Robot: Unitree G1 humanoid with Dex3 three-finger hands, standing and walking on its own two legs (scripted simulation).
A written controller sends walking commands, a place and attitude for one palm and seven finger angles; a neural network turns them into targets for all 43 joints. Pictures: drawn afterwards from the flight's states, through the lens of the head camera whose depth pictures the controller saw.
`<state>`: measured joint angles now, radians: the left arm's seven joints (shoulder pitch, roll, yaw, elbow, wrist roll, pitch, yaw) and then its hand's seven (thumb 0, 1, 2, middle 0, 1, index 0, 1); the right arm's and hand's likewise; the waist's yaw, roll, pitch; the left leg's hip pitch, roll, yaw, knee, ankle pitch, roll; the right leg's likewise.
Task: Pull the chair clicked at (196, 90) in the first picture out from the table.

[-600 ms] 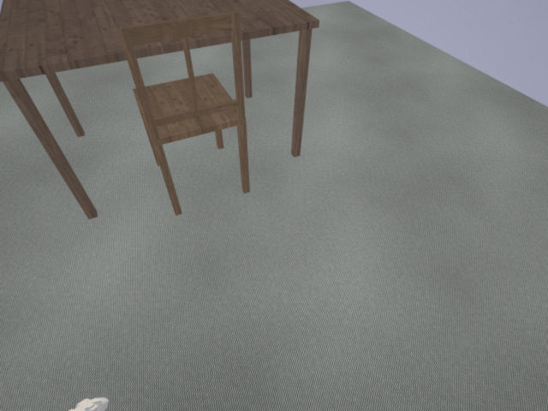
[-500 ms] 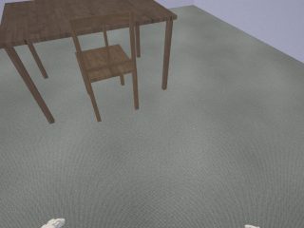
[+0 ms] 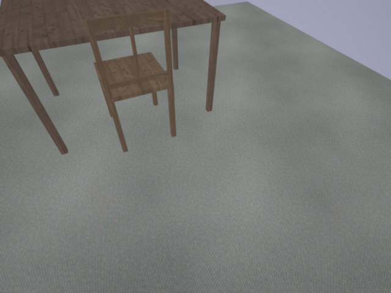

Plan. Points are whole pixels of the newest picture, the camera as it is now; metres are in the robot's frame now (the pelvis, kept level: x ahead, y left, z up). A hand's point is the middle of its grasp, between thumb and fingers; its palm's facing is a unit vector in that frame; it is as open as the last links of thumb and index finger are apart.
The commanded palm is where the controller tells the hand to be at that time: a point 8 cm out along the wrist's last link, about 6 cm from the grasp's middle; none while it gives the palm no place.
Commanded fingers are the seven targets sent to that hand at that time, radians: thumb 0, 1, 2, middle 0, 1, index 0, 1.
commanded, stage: stand and wait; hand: left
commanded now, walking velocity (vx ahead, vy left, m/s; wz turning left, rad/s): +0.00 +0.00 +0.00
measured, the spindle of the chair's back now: (135, 53) +1.19 +0.38 -0.11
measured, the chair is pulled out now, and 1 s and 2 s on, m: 0.00 0.00 0.00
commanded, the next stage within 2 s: look at it before walking up in 0.22 s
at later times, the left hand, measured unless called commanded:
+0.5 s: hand out of the picture +0.07 +0.24 -0.16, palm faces -0.03 -0.95 -0.32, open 7.4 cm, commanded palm none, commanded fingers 0.00 0.90 0.90 -0.20 -0.30 -0.20 -0.30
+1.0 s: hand out of the picture +0.06 +0.25 -0.16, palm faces -0.03 -0.95 -0.32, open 7.4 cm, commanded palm none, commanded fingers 0.00 0.90 0.90 -0.20 -0.30 -0.20 -0.30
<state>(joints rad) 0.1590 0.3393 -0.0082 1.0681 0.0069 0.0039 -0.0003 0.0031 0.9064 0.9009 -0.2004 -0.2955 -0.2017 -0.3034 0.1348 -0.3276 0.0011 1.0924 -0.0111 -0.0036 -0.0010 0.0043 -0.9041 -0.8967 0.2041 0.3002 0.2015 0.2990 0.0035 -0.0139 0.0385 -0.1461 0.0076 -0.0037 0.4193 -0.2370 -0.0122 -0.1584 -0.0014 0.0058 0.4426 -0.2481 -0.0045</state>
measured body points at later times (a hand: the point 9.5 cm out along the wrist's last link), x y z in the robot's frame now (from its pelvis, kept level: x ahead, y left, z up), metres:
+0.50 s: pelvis -0.01 +0.00 +0.00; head -0.01 +0.00 +0.45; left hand +0.07 +0.29 -0.13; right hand +0.07 -0.29 -0.13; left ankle -0.01 +0.13 -0.74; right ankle +0.00 -0.12 -0.74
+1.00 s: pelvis +0.00 +0.00 +0.00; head +0.00 +0.01 +0.45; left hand +0.06 +0.30 -0.14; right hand +0.07 -0.29 -0.13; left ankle -0.01 +0.13 -0.74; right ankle +0.00 -0.12 -0.74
